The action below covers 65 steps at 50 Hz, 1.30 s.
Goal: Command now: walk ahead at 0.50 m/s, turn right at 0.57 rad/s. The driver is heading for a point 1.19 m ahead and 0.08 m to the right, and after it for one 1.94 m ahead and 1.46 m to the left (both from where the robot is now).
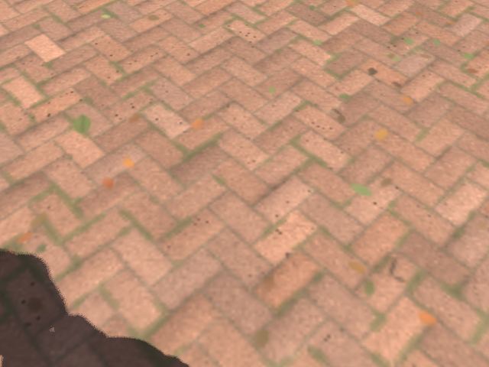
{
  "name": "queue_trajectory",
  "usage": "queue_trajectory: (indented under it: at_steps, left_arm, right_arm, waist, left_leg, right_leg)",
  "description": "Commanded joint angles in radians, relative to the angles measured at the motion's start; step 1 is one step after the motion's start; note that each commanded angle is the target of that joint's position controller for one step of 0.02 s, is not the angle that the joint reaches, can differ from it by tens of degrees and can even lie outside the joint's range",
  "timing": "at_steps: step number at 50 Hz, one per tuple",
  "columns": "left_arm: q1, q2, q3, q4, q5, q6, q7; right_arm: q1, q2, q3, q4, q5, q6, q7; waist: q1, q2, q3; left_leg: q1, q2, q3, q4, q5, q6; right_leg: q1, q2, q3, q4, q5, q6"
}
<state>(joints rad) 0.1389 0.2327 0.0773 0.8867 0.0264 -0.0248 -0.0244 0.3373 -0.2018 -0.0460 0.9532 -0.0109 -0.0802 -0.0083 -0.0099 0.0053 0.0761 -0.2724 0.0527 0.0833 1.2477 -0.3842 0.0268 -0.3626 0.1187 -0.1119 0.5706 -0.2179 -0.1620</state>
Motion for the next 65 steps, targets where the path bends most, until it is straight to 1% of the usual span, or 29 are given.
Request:
queue_trajectory:
  at_steps: [1, 3, 6, 11, 17, 19, 21, 22, 23, 24, 25, 26, 27, 28, 30, 33, 37, 42, 45, 47, 48, 49, 50, 51, 52, 53, 54, 58, 65]
  left_arm:
    - [0.120, 0.124, 0.031, -0.007, -0.017, -0.011, 0.022]
    - [0.119, 0.110, 0.021, -0.010, -0.027, -0.034, 0.025]
    - [0.183, 0.151, 0.027, 0.000, -0.031, -0.049, 0.024]
    - [0.303, 0.157, 0.026, 0.004, -0.027, -0.040, 0.024]
    - [0.370, 0.176, 0.026, -0.006, -0.012, -0.035, 0.038]
    - [0.335, 0.195, 0.030, -0.021, -0.009, -0.037, 0.046]
    - [0.264, 0.221, 0.036, -0.044, -0.008, -0.044, 0.040]
    - [0.244, 0.221, 0.035, -0.047, -0.015, -0.052, 0.030]
    - [0.267, 0.140, 0.012, -0.076, -0.022, -0.060, 0.021]
    - [0.431, 0.054, -0.003, -0.087, -0.054, -0.054, 0.022]
    - [0.414, 0.139, 0.002, -0.055, -0.011, -0.042, 0.031]
    - [0.334, 0.143, 0.004, -0.054, -0.002, -0.037, 0.023]
    - [0.273, 0.127, -0.001, -0.066, 0.002, -0.037, 0.017]
    - [0.248, 0.117, -0.003, -0.074, 0.007, -0.032, 0.009]
    - [0.252, 0.102, -0.008, -0.077, 0.015, -0.015, -0.004]
    - [0.193, 0.090, -0.015, -0.098, 0.019, -0.007, -0.014]
    - [0.011, 0.065, -0.039, -0.158, 0.018, -0.013, -0.029]
    - [-0.136, 0.057, -0.057, -0.199, 0.006, -0.023, -0.027]
    - [-0.140, 0.077, -0.052, -0.208, 0.008, -0.030, -0.017]
    - [0.013, 0.092, -0.038, -0.156, 0.020, -0.043, -0.005]
    - [0.169, 0.135, -0.021, -0.106, 0.036, -0.053, 0.006]
    - [0.317, 0.234, 0.003, -0.096, 0.058, -0.059, 0.021]
    - [0.327, 0.281, 0.021, -0.084, 0.025, -0.043, 0.024]
    - [0.251, 0.204, 0.005, -0.090, 0.002, -0.037, 0.022]
    - [0.172, 0.144, -0.012, -0.100, -0.002, -0.043, 0.018]
    - [0.130, 0.104, -0.022, -0.100, 0.000, -0.051, 0.016]
    - [0.120, 0.085, -0.027, -0.093, -0.004, -0.059, 0.019]
    - [0.159, 0.098, -0.020, -0.058, -0.011, -0.091, 0.025]
    - [0.232, 0.095, -0.021, -0.012, -0.010, -0.090, 0.034]
  right_arm:
    - [-0.045, -0.118, -0.022, -0.119, -0.012, -0.025, 0.004]
    - [-0.017, -0.102, -0.020, -0.120, -0.038, 0.015, 0.010]
    - [-0.095, -0.094, -0.017, -0.161, -0.040, 0.043, 0.021]
    - [-0.303, -0.108, -0.012, -0.245, -0.033, 0.049, 0.027]
    - [-0.469, -0.116, 0.007, -0.327, -0.020, 0.030, 0.036]
    - [-0.426, -0.139, 0.005, -0.331, -0.015, 0.020, 0.033]
    - [-0.227, -0.188, -0.015, -0.274, -0.010, 0.008, 0.016]
    - [-0.074, -0.211, -0.026, -0.235, -0.014, -0.003, 0.003]
    - [0.079, -0.276, -0.040, -0.227, -0.040, -0.009, -0.015]
    - [0.053, -0.359, -0.058, -0.231, -0.059, 0.000, -0.012]
    - [-0.007, -0.273, -0.051, -0.237, -0.032, 0.013, -0.001]
    - [-0.082, -0.181, -0.029, -0.244, -0.021, 0.012, 0.004]
    - [-0.111, -0.137, -0.017, -0.236, -0.023, 0.009, 0.010]
    - [-0.102, -0.130, -0.012, -0.220, -0.024, 0.003, 0.010]
    - [-0.064, -0.135, -0.011, -0.183, -0.015, -0.014, 0.015]
    - [-0.015, -0.152, -0.016, -0.152, -0.002, -0.037, 0.024]
    - [0.028, -0.149, -0.015, -0.123, 0.001, -0.029, 0.026]
    - [0.114, -0.185, -0.023, -0.084, 0.001, -0.021, 0.027]
    - [0.129, -0.199, -0.027, -0.066, -0.003, -0.008, 0.021]
    - [0.121, -0.199, -0.025, -0.056, 0.003, 0.003, 0.017]
    - [0.122, -0.175, -0.016, -0.064, 0.006, 0.003, 0.015]
    - [0.129, -0.095, 0.008, -0.120, 0.023, 0.000, 0.019]
    - [0.187, -0.097, 0.002, -0.120, 0.021, 0.006, 0.014]
    - [0.108, -0.169, -0.019, -0.110, 0.001, 0.019, 0.008]
    - [0.071, -0.145, -0.016, -0.117, 0.005, 0.016, 0.017]
    - [0.063, -0.127, -0.015, -0.109, 0.008, 0.021, 0.021]
    - [0.072, -0.122, -0.016, -0.099, -0.006, 0.033, 0.026]
    - [0.039, -0.093, -0.021, -0.102, -0.016, 0.063, 0.048]
    - [-0.198, -0.065, -0.007, -0.182, -0.019, 0.064, 0.064]
  waist:
    - [0.008, 0.072, -0.052]
    - [-0.023, 0.035, -0.070]
    - [-0.012, -0.003, -0.058]
    - [0.066, -0.057, -0.039]
    - [0.114, -0.083, -0.024]
    - [0.077, -0.094, -0.029]
    - [-0.014, -0.090, -0.110]
    - [-0.094, -0.048, -0.194]
    - [-0.134, 0.049, -0.339]
    - [-0.028, 0.306, -0.429]
    - [-0.012, 0.164, -0.338]
    - [-0.002, 0.058, -0.180]
    - [0.001, 0.009, -0.110]
    - [0.009, 0.046, -0.083]
    - [0.028, 0.098, -0.079]
    - [0.033, 0.092, -0.074]
    - [0.005, 0.081, -0.030]
    - [-0.041, 0.087, -0.025]
    - [-0.030, 0.092, -0.025]
    - [0.046, 0.058, -0.095]
    - [0.103, 0.018, -0.196]
    - [0.145, -0.147, -0.335]
    - [0.115, -0.263, -0.366]
    - [0.094, -0.106, -0.217]
    - [0.062, -0.088, -0.118]
    - [0.035, -0.079, -0.078]
    - [0.014, -0.095, -0.051]
    - [-0.014, -0.077, -0.037]
    - [0.025, -0.069, 0.015]
  left_leg:
    - [-0.377, 0.064, -0.117, 0.008, 0.078, -0.010]
    - [-0.300, 0.072, -0.112, -0.064, 0.081, -0.040]
    - [-0.342, 0.068, -0.080, -0.167, 0.152, -0.074]
    - [-0.454, 0.041, -0.072, -0.370, 0.313, -0.082]
    - [-0.444, -0.022, -0.076, -0.591, 0.346, -0.049]
    - [-0.323, -0.040, -0.092, -0.675, 0.321, -0.024]
    - [-0.023, -0.093, -0.077, -0.728, 0.252, 0.012]
    - [0.180, -0.062, -0.084, -0.786, 0.299, 0.037]
    - [0.407, 0.158, -0.302, -0.796, 0.115, 0.082]
    - [0.590, 0.408, -0.800, -0.912, 0.118, 0.221]
    - [0.474, 0.374, -0.877, -0.960, -0.053, 0.231]
    - [0.314, 0.320, -0.696, -0.987, -0.064, 0.208]
    - [0.214, 0.262, -0.555, -1.006, 0.038, 0.183]
    - [0.165, 0.219, -0.456, -1.021, 0.145, 0.162]
    - [0.114, 0.178, -0.347, -1.042, 0.315, 0.152]
    - [0.133, 0.178, -0.274, -1.076, 0.407, 0.174]
    - [0.130, 0.139, -0.179, -1.129, 0.394, 0.167]
    - [0.174, 0.147, -0.133, -1.086, 0.516, 0.146]
    - [0.246, 0.184, -0.144, -1.018, 0.610, 0.135]
    - [0.248, 0.148, -0.096, -0.811, 0.799, 0.108]
    - [0.147, 0.104, -0.060, -0.622, 0.718, 0.085]
    - [-0.117, 0.019, -0.006, -0.291, 0.324, 0.047]
    - [-0.336, -0.098, -0.046, -0.085, -0.163, 0.042]
    - [-0.397, -0.034, -0.131, -0.036, -0.095, 0.055]
    - [-0.381, -0.002, -0.141, -0.072, -0.007, 0.057]
    - [-0.339, 0.022, -0.137, -0.116, 0.044, 0.053]
    - [-0.305, 0.033, -0.134, -0.141, 0.070, 0.043]
    - [-0.335, 0.037, -0.125, -0.142, 0.181, 0.018]
    - [-0.415, 0.029, -0.055, -0.409, 0.390, 0.006]
  right_leg:
    - [0.308, -0.332, 0.471, -0.342, 0.270, -0.163]
    - [0.246, -0.275, 0.394, -0.348, 0.398, -0.144]
    - [0.220, -0.229, 0.349, -0.354, 0.472, -0.120]
    - [0.313, -0.209, 0.381, -0.342, 0.487, -0.061]
    - [0.436, -0.237, 0.451, -0.277, 0.546, -0.065]
    - [0.421, -0.249, 0.471, -0.242, 0.588, -0.038]
    - [0.346, -0.212, 0.451, -0.079, 0.778, 0.012]
    - [0.286, -0.160, 0.403, 0.109, 0.741, 0.032]
    - [0.154, -0.101, 0.347, 0.382, 0.423, 0.048]
    - [-0.139, 0.063, 0.253, 0.657, -0.340, 0.084]
    - [-0.227, -0.026, 0.262, 0.739, -0.277, 0.071]
    - [-0.225, -0.066, 0.250, 0.713, -0.173, 0.077]
    - [-0.209, -0.093, 0.240, 0.658, -0.124, 0.081]
    - [-0.191, -0.112, 0.235, 0.616, -0.111, 0.086]
    - [-0.146, -0.117, 0.222, 0.571, -0.105, 0.096]
    - [-0.210, -0.129, 0.205, 0.509, -0.062, 0.109]
    - [-0.259, -0.183, 0.126, 0.293, 0.089, 0.138]
    - [-0.154, -0.163, 0.053, 0.063, 0.139, 0.133]
    - [-0.103, -0.141, 0.044, -0.007, 0.062, 0.099]
    - [0.110, -0.092, 0.026, -0.122, 0.059, 0.063]
    - [0.336, -0.143, 0.089, -0.131, 0.051, 0.030]
    - [0.612, -0.438, 0.441, -0.175, -0.065, -0.043]
    - [0.657, -0.574, 0.749, -0.295, -0.072, -0.120]
    - [0.537, -0.513, 0.626, -0.301, -0.123, -0.087]
    - [0.404, -0.465, 0.491, -0.340, -0.073, -0.056]
    - [0.322, -0.418, 0.393, -0.379, -0.018, -0.019]
    - [0.265, -0.385, 0.319, -0.405, 0.037, 0.006]
    - [0.248, -0.357, 0.163, -0.447, 0.230, 0.017]
    - [0.309, -0.331, -0.018, -0.440, 0.385, 0.028]
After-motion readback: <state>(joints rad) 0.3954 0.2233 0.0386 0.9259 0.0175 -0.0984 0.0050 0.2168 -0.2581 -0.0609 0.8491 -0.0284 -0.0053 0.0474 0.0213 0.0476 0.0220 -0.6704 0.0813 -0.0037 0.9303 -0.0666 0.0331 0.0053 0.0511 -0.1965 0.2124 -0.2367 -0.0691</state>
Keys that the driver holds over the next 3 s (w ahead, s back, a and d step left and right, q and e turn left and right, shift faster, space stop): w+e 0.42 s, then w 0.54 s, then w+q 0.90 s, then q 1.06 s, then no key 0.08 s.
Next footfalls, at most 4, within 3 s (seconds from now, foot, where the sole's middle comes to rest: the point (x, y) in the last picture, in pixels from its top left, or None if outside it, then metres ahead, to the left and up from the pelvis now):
0.46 left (223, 364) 0.46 0.08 -0.76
0.96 right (325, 307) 0.61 -0.20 -0.76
1.50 left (284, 213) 0.93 -0.10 -0.76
2.04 right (314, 139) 1.25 -0.24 -0.76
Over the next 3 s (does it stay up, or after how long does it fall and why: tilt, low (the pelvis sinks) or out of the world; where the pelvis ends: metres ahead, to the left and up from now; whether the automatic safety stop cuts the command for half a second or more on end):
stays up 1.12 -0.17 0.01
